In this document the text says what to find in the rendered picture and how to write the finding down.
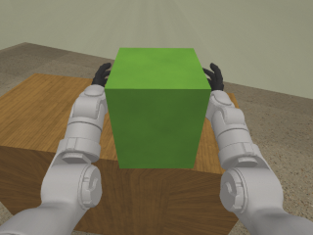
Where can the left robot forearm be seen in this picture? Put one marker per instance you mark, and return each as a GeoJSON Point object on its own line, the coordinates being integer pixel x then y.
{"type": "Point", "coordinates": [81, 144]}

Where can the pedestal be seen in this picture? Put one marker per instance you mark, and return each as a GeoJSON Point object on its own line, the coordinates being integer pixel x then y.
{"type": "Point", "coordinates": [135, 201]}

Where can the robot right hand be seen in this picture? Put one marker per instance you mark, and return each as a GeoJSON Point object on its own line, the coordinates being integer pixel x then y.
{"type": "Point", "coordinates": [216, 82]}

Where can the robot left hand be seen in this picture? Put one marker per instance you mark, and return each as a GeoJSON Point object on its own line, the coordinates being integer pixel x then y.
{"type": "Point", "coordinates": [100, 75]}

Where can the robot right upper arm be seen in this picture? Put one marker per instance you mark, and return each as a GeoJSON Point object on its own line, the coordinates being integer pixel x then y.
{"type": "Point", "coordinates": [255, 196]}

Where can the robot left upper arm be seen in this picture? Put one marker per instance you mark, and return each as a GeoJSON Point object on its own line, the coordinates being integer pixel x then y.
{"type": "Point", "coordinates": [68, 191]}

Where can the carton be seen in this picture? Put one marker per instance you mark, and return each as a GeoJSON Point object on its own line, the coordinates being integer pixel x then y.
{"type": "Point", "coordinates": [157, 101]}

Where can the right robot forearm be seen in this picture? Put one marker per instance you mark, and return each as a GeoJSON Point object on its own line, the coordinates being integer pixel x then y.
{"type": "Point", "coordinates": [235, 145]}

